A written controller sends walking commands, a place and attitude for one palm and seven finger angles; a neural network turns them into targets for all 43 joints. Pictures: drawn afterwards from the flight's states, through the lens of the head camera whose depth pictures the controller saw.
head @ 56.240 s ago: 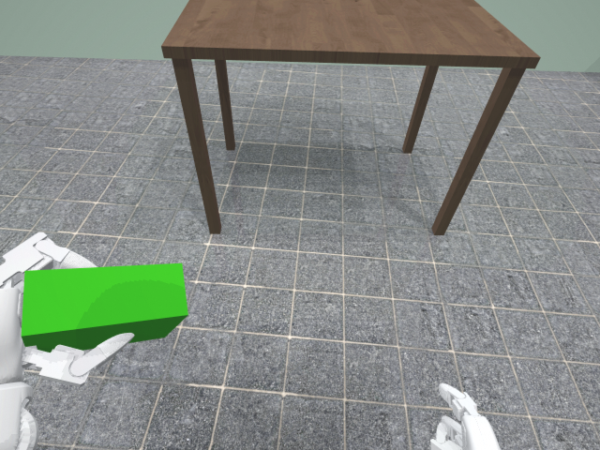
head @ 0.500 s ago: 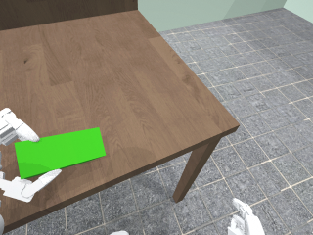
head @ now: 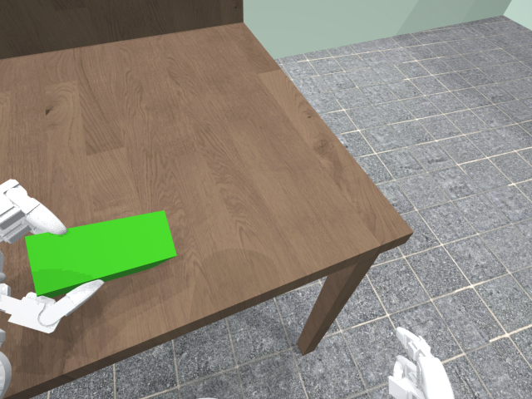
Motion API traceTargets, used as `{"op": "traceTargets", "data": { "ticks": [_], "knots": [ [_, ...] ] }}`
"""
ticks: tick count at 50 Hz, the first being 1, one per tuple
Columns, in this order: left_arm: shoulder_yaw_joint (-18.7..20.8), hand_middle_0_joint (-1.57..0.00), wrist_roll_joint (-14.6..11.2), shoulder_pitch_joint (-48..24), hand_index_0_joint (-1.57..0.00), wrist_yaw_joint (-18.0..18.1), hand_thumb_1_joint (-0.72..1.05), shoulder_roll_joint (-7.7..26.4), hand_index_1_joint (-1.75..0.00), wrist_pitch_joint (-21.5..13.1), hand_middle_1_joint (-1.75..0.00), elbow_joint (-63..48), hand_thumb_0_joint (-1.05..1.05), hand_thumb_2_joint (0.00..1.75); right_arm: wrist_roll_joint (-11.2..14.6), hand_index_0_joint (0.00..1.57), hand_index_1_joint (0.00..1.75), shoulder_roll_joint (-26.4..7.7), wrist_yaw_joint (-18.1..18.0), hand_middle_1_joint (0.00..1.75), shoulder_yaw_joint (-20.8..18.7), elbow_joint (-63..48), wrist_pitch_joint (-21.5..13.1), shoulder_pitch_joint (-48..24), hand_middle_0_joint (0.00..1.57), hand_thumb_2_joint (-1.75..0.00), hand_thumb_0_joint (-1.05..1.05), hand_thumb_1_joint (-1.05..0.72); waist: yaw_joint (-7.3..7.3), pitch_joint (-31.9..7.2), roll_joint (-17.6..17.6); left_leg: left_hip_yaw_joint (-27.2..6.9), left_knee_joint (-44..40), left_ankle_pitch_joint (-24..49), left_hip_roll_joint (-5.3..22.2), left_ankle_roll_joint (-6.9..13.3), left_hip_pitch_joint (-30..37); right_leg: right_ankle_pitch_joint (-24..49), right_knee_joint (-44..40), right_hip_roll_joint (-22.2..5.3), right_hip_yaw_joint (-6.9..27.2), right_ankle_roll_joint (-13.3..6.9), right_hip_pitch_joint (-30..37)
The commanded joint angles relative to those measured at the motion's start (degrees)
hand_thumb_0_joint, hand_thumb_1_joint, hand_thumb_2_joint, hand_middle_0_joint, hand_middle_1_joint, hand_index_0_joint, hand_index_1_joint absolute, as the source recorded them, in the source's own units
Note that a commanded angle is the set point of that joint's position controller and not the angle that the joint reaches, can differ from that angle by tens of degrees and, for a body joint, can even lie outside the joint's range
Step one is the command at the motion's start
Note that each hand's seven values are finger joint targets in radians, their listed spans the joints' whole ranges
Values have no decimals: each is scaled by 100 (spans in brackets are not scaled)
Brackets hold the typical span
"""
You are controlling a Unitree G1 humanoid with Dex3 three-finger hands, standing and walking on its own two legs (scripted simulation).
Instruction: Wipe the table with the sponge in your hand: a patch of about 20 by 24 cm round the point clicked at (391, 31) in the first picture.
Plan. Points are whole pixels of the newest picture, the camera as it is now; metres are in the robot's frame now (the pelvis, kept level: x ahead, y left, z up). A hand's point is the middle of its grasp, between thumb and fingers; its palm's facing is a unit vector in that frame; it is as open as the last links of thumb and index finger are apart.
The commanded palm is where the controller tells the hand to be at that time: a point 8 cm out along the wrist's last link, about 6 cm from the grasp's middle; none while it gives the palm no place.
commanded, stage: shuffle to correct the standing spot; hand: left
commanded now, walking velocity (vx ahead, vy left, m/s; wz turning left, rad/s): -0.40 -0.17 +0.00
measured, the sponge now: (121, 250) +0.26 +0.20 +0.13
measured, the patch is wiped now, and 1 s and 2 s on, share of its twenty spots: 0.65 0.65 0.65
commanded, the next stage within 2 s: come to a stop and stand still in 1.10 s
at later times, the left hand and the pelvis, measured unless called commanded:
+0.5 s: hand (23, 298) +0.18 +0.24 +0.18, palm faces +0.34 -0.85 -0.40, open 9.2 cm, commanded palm +0.12 +0.29 +0.18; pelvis -0.04 +0.01 -0.01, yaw +0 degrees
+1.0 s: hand (47, 275) +0.20 +0.23 +0.18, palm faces +0.38 -0.84 -0.38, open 9.2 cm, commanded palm +0.14 +0.27 +0.18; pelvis -0.02 -0.01 +0.00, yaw +0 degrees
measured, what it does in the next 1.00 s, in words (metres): stands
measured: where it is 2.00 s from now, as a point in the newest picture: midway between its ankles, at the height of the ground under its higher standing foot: outside the picture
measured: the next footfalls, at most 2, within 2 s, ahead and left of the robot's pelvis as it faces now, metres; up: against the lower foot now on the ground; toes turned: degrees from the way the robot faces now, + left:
none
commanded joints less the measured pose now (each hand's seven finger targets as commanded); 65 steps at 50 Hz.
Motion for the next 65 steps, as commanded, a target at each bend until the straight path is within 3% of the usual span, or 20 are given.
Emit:
{"op": "traceTargets", "data": {
  "ticks": [1,7,12,20,22,26,29,34,37,39,42,45,46,48,50,52,56,58,62,65],
  "knots": [
    [523,-120,41,-111,-120,-18,10,996,-160,-279,-160,-1026,0,130,45,20,30,-652,-53,30,-253,-941,-259,-293,20,-90,0,-90,-88,-988,352,-496,-96,2886,705,420,842,2668,-405,-890,580,252,218],
    [757,-120,42,55,-120,17,10,1128,-160,-435,-160,-1132,0,130,46,20,30,-606,-51,30,-295,-999,-208,-343,20,-90,0,-90,-89,-1140,-78,-216,333,2209,419,309,668,3471,-424,-1314,821,219,208],
    [988,-120,45,271,-120,58,10,1249,-160,-652,-160,-1226,0,130,11,20,30,-544,-87,30,-282,-966,-233,-426,20,-90,0,-90,-85,-1197,-156,-236,299,1333,343,331,567,2907,-464,-1473,941,196,-134],
    [839,-120,-60,348,-120,105,10,1164,-160,-418,-160,-1220,0,130,44,20,30,-616,-167,30,-223,-1022,-210,-322,20,-90,0,-90,-145,-773,38,-482,-74,-1172,377,376,313,-623,-816,-1194,1055,37,-1120],
    [783,-120,-54,274,-120,126,10,1125,-160,-343,-160,-1164,0,130,26,20,30,-628,-171,30,-197,-997,-247,-282,20,-90,0,-90,-154,-667,42,-543,-115,-1231,427,397,215,-806,-785,-1130,980,3,-1183],
    [659,-120,29,130,-120,130,10,1063,-160,-276,-160,-1154,0,130,-17,20,30,-720,-153,30,-138,-1022,-290,-297,20,-90,0,-90,-136,-638,977,-1496,-1490,-1524,1156,669,-535,-367,250,-540,589,294,-244],
    [574,-120,110,1,-120,105,10,976,-160,-283,-160,-1072,0,130,-34,20,30,-691,-94,30,-100,-1021,-280,-298,20,-90,0,-90,-113,-516,1417,-1439,-1768,-2130,1213,692,-917,-441,481,-424,476,306,102],
    [527,-120,100,55,-120,56,10,917,-160,-228,-160,-818,0,130,0,20,30,-675,46,30,-163,-976,-262,-129,20,-90,0,-90,-134,-595,559,-820,-910,-1639,705,478,-582,-198,-510,-511,445,121,254],
    [529,-120,14,28,-120,58,10,960,-160,-130,-160,-711,0,130,44,20,30,-670,13,30,-258,-921,-240,-4,20,-90,0,-90,-171,-424,-745,-20,886,-1158,-26,209,-138,-863,-1212,-1314,1303,-372,-876],
    [347,-120,-33,89,-120,118,10,815,-160,-117,-160,-804,0,130,23,20,30,-577,12,30,-156,-822,-233,-13,20,-90,0,-90,-231,-643,-790,48,1532,-619,-142,216,256,-360,-1317,-1760,1505,-721,-1111],
    [490,-120,-30,-189,-120,175,10,1019,-160,-199,-160,-961,0,130,-9,20,30,-564,-29,30,-120,-812,-283,-187,20,-90,0,-90,-211,-614,-317,-112,53,-3,35,268,228,545,-551,-1464,1069,-443,-514],
    [493,-120,27,-137,-120,149,10,1032,-160,-279,-160,-1131,0,130,-56,20,30,-736,-93,30,-180,-871,-291,-246,20,-90,0,-90,-94,-759,926,-1524,-995,2253,1142,611,1028,840,588,-580,478,265,-795],
    [481,-120,105,-120,-120,124,10,1045,-160,-265,-160,-1154,0,130,-79,20,30,-695,-64,30,-186,-861,-260,-186,20,-90,0,-90,-92,-818,1008,-1426,-711,3473,1184,681,1281,714,537,-554,456,332,-821],
    [611,-120,175,-280,-120,70,10,1159,-160,-309,-160,-1437,0,130,-140,20,30,-566,6,30,-141,-865,-264,-373,20,-90,0,-90,-82,-907,1598,-1247,-640,4010,1127,520,1411,219,291,-560,367,270,-679],
    [547,-120,162,-214,-120,35,10,1073,-160,-314,-160,-1301,0,130,-76,20,30,-661,57,30,-239,-910,-260,-216,20,-90,0,-90,-79,-923,1220,-1141,-430,3618,1085,435,1153,637,-313,-588,356,180,-170],
    [597,-120,139,19,-120,29,10,1037,-160,-275,-160,-1140,0,130,0,20,30,-695,101,30,-278,-970,-199,-160,20,-90,0,-90,-102,-1091,761,-774,37,2976,804,378,673,2049,-637,-739,459,98,611],
    [663,-120,-77,495,-120,93,10,1012,-160,-178,-160,-892,0,130,103,20,30,-649,58,30,-296,-959,-106,-81,20,-90,0,-90,-216,-1428,-672,-40,855,667,-20,159,288,3476,-482,-1656,1148,-331,673],
    [730,-120,-141,674,-120,159,10,1085,-160,-202,-160,-827,0,130,127,20,30,-538,15,30,-216,-950,-75,-261,20,-90,0,-90,-226,-1207,-429,-99,518,33,-44,190,316,2840,-663,-1803,1473,-319,248],
    [590,-120,-94,310,-120,206,10,1003,-160,-204,-160,-764,0,130,76,20,30,-566,-75,30,-119,-972,-50,-455,20,-90,0,-90,-119,-772,-343,-204,-243,48,156,364,483,1081,-969,-1455,1323,229,-192],
    [469,-120,34,53,-120,315,10,943,-160,-155,-160,-591,0,130,90,20,30,-627,-110,30,-96,-883,-48,-445,20,-90,0,-90,-102,-786,-187,-187,-161,327,52,433,472,1247,-1160,-1419,1449,510,125]
  ]
}}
